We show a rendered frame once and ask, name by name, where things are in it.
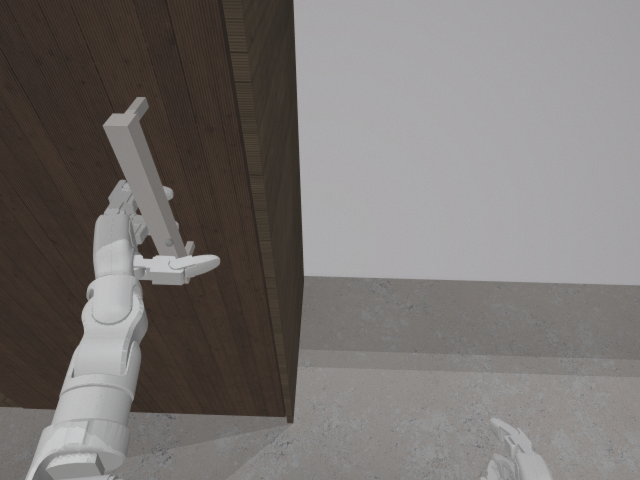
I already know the robot left hand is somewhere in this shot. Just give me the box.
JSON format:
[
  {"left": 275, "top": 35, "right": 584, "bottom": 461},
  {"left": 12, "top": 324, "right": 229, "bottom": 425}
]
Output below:
[{"left": 93, "top": 180, "right": 220, "bottom": 285}]

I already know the handle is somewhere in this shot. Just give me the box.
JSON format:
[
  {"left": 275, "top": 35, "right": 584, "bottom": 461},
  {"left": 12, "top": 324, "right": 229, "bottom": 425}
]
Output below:
[{"left": 103, "top": 97, "right": 195, "bottom": 284}]

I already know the robot right hand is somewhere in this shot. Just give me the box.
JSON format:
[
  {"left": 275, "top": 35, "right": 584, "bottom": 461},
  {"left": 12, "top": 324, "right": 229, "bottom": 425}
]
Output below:
[{"left": 481, "top": 418, "right": 553, "bottom": 480}]

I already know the robot left forearm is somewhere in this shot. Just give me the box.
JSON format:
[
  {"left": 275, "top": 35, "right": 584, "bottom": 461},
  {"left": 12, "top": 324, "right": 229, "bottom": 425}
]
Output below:
[{"left": 25, "top": 274, "right": 148, "bottom": 480}]

